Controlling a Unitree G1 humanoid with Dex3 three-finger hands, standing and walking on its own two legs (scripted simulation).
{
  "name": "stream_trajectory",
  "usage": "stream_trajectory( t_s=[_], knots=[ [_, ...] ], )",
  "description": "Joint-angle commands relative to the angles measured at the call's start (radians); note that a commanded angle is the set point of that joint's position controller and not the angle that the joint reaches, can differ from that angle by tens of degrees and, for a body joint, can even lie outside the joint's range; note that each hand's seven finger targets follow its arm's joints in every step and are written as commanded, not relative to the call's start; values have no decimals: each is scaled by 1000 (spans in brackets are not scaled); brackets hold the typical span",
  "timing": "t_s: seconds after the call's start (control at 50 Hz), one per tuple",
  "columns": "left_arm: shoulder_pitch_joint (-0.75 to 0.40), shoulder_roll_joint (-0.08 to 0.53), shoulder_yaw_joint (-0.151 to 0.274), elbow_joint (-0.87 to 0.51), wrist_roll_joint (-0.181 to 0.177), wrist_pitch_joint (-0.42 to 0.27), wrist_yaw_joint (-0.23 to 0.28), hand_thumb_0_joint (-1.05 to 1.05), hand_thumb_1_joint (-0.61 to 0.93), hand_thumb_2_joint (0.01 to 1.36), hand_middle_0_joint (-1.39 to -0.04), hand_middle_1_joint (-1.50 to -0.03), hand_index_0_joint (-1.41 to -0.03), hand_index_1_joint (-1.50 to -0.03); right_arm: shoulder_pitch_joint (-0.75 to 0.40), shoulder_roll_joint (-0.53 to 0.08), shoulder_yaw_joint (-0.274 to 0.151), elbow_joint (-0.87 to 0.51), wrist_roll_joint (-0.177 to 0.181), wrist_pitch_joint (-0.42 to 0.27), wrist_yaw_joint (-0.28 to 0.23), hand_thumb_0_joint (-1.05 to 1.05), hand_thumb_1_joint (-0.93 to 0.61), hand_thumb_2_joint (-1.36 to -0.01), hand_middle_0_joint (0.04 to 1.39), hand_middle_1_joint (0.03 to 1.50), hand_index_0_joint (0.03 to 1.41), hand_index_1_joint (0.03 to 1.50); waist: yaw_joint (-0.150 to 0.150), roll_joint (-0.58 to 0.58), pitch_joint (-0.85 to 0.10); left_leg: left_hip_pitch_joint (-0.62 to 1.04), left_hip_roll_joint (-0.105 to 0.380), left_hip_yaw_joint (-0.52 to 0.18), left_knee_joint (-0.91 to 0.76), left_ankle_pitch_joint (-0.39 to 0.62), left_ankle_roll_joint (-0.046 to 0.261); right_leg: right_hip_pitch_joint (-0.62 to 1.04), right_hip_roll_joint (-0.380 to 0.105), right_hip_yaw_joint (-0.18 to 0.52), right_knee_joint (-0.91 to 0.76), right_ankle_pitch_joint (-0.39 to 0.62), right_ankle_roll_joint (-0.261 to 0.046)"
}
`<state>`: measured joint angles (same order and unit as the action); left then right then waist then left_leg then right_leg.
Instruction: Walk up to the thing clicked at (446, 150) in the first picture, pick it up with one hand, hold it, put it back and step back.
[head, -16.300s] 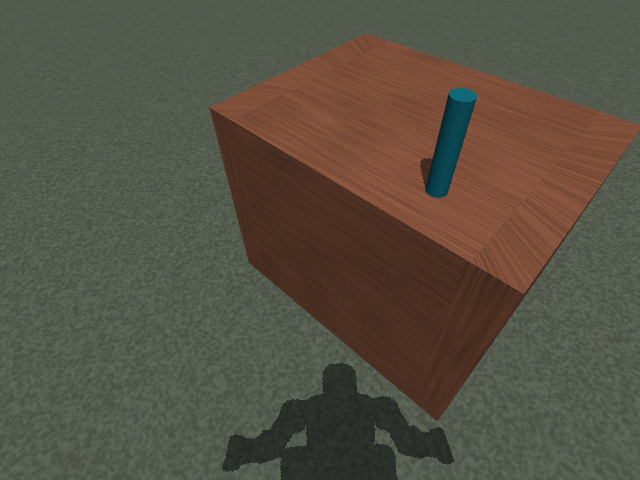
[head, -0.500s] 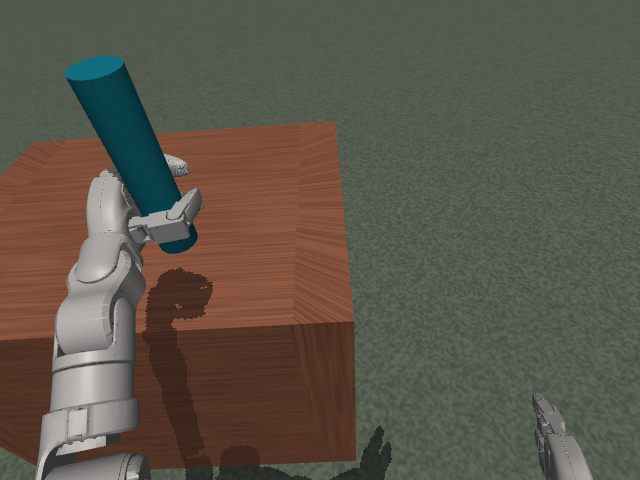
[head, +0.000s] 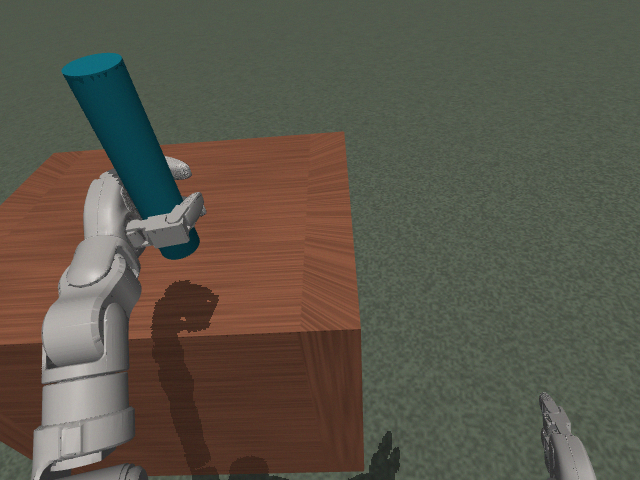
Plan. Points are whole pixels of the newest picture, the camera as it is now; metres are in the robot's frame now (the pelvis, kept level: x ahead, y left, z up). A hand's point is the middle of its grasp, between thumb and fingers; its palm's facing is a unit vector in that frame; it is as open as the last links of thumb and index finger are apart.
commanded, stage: hold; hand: left
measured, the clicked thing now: (145, 172) +0.36 +0.18 +0.28
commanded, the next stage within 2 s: none
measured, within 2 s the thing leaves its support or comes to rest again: neither
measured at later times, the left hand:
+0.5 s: hand (165, 195) +0.35 +0.17 +0.25, palm faces +0.11 -0.99 +0.01, open 6.3 cm
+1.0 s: hand (154, 188) +0.34 +0.17 +0.27, palm faces +0.12 -0.99 +0.01, open 6.3 cm
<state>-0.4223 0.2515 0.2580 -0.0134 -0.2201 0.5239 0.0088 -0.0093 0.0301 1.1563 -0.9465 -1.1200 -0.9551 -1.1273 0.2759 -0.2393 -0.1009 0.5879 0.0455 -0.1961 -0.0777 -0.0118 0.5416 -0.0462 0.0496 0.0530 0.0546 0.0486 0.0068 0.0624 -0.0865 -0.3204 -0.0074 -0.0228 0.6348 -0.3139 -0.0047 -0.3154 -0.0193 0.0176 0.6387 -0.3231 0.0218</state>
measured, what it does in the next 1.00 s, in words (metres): stands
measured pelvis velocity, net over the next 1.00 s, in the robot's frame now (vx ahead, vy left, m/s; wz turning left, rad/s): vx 0.01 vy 0.00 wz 0.01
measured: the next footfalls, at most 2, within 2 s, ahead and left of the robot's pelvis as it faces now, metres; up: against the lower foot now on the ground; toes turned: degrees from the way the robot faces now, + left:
none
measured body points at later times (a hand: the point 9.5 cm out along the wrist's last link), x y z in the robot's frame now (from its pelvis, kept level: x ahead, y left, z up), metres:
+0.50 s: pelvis +0.01 +0.01 +0.00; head -0.03 -0.02 +0.45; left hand +0.34 +0.22 +0.25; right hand +0.18 -0.26 -0.07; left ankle +0.01 +0.12 -0.72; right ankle +0.01 -0.13 -0.72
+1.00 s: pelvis +0.01 +0.00 +0.00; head -0.04 -0.03 +0.45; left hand +0.33 +0.22 +0.27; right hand +0.18 -0.26 -0.07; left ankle +0.01 +0.12 -0.72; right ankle +0.01 -0.13 -0.72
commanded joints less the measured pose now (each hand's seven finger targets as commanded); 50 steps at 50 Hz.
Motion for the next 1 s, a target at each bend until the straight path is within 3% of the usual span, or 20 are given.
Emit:
stream_trajectory(
  t_s=[0.0, 0.02, 0.08, 0.1, 0.14, 0.22, 0.24, 0.3, 0.32, 0.42, 0.58, 0.6, 0.62, 0.64, 0.66, 0.72, 0.78, 0.88, 0.92, 0.98],
  knots=[
    [-422, 196, 84, -260, -17, -57, -9, 0, 526, 1268, -1357, -1411, -1375, -1409, -105, -119, -48, -162, 8, -65, -2, 0, 544, -49, 49, 50, 49, 50, 9, -62, -194, 120, -1, 16, -91, 185, 16, 26, 24, -61, -109, 185, -16],
    [-437, 193, 75, -276, -17, -55, -14, 0, 503, 1255, -1352, -1406, -1371, -1403, -87, -97, -30, -153, 8, -64, 1, 0, 544, -49, 49, 50, 49, 50, 9, -53, -189, 119, -1, 16, -91, 175, 16, 17, 24, -61, -112, 174, -18],
    [-434, 202, 80, -287, -16, -40, -17, 0, 502, 1250, -1353, -1403, -1372, -1398, -92, -137, -64, -177, 6, -71, -3, 0, 544, -49, 49, 50, 49, 50, -5, -80, -218, 145, -4, 21, -79, 218, 22, 30, 20, -56, -115, 223, -9],
    [-457, 203, 76, -313, -15, -36, -15, 0, 507, 1247, -1338, -1393, -1358, -1388, -101, -116, -43, -152, 8, -73, 2, 0, 547, -48, 49, 50, 49, 50, 11, -45, -182, 119, -6, 22, -87, 191, 18, 18, 19, -55, -116, 195, -15],
    [-456, 200, 78, -317, -17, -27, -13, 0, 483, 1232, -1331, -1381, -1348, -1379, -104, -132, -63, -164, 10, -78, -4, 0, 540, -51, 49, 50, 49, 50, 6, -58, -208, 144, -6, 21, -84, 216, 19, 27, 18, -55, -116, 217, -13],
    [-468, 180, 60, -347, -15, -9, -7, 0, 473, 1232, -1320, -1374, -1337, -1373, -121, -115, -44, -156, 9, -87, -2, 0, 543, -51, 49, 50, 49, 50, 9, -30, -203, 152, 0, 9, -95, 213, 11, 23, 25, -63, -110, 202, -20],
    [-469, 181, 64, -345, -17, -8, -9, 0, 480, 1239, -1333, -1384, -1349, -1383, -132, -130, -55, -178, 9, -92, -4, 0, 541, -51, 49, 50, 49, 50, 7, -41, -237, 172, 4, 3, -95, 236, 10, 38, 27, -66, -105, 217, -22],
    [-437, 189, 75, -324, -21, 16, -10, 0, 470, 1237, -1333, -1388, -1351, -1385, -130, -130, -58, -133, 11, -91, 1, 0, 544, -50, 49, 50, 49, 50, 20, -44, -177, 131, -2, 7, -97, 219, 13, 32, 22, -65, -115, 210, -20],
    [-443, 198, 79, -335, -19, 23, -10, 0, 448, 1228, -1332, -1387, -1351, -1384, -127, -143, -71, -151, 12, -93, 0, 0, 539, -51, 49, 50, 49, 50, 13, -51, -217, 156, -5, 10, -90, 241, 15, 45, 21, -61, -115, 232, -18],
    [-421, 180, 81, -339, -26, 47, -13, 0, 491, 1260, -1354, -1414, -1375, -1409, -105, -112, -53, -128, 15, -84, 15, 0, 543, -50, 50, 50, 50, 50, 24, -52, -205, 147, -1, 8, -89, 276, 11, 56, 25, -68, -108, 255, -20],
    [-378, 160, 68, -370, -32, 70, -18, 0, 468, 1254, -1337, -1408, -1359, -1402, -130, -122, -52, -142, 19, -79, 30, 0, 549, -49, 49, 50, 50, 50, 22, -63, -151, 131, -6, 13, -107, 198, 16, 29, 22, -59, -132, 193, -17],
    [-393, 179, 88, -382, -35, 65, -18, 0, 483, 1255, -1342, -1403, -1361, -1399, -113, -138, -69, -143, 16, -78, 26, 0, 545, -50, 49, 50, 50, 50, 12, -80, -166, 134, -4, 11, -108, 195, 17, 32, 23, -60, -136, 191, -15],
    [-413, 178, 79, -423, -32, 60, -16, 0, 482, 1251, -1330, -1396, -1351, -1391, -135, -115, -43, -145, 16, -79, 27, 0, 548, -49, 49, 50, 50, 50, 26, -55, -172, 133, -7, 13, -109, 189, 16, 37, 22, -59, -137, 185, -17],
    [-411, 197, 99, -423, -34, 57, -13, 0, 487, 1252, -1336, -1397, -1355, -1393, -129, -135, -70, -139, 16, -78, 24, 0, 547, -50, 49, 50, 50, 50, 18, -57, -191, 138, -9, 14, -105, 188, 17, 45, 19, -57, -137, 187, -16],
    [-433, 197, 92, -464, -34, 53, -10, 0, 477, 1243, -1331, -1395, -1351, -1391, -117, -127, -59, -113, 15, -78, 22, 0, 543, -51, 49, 50, 50, 50, 19, -35, -190, 147, -9, 13, -105, 179, 16, 34, 20, -58, -136, 176, -17],
    [-425, 198, 99, -501, -34, 37, -1, 0, 492, 1250, -1323, -1392, -1345, -1386, -143, -132, -67, -144, 14, -86, 15, 0, 546, -51, 49, 50, 50, 50, 20, -37, -246, 170, -8, 12, -89, 247, 15, 71, 20, -60, -122, 235, -16],
    [-424, 200, 104, -454, -32, 46, 6, 0, 481, 1272, -1339, -1409, -1356, -1408, -131, -124, -56, -121, 8, -89, 5, 0, 537, -55, 49, 50, 50, 50, 12, -69, -248, 175, -11, 12, -79, 273, 19, 77, 17, -57, -121, 267, -11],
    [-431, 189, 82, -353, -31, 79, -13, 0, 503, 1313, -1386, -1453, -1403, -1453, -159, -106, -29, -102, 11, -95, 0, 0, 551, -50, 49, 50, 49, 50, 16, -64, -181, 149, -19, 19, -96, 217, 21, 43, 12, -54, -142, 222, -11],
    [-407, 195, 90, -308, -36, 97, -24, 0, 523, 1324, -1388, -1459, -1407, -1456, -147, -135, -56, -79, 14, -96, 3, 0, 554, -49, 49, 50, 49, 50, 17, -66, -149, 133, -13, 13, -113, 191, 17, 24, 20, -59, -143, 193, -17],
    [-393, 158, 61, -283, -43, 117, -41, 0, 543, 1314, -1387, -1459, -1410, -1452, -126, -110, -36, -95, 22, -99, 18, 0, 558, -47, 49, 50, 50, 50, 15, -77, -100, 112, -10, 12, -127, 154, 18, 10, 22, -66, -152, 161, -19]
  ],
)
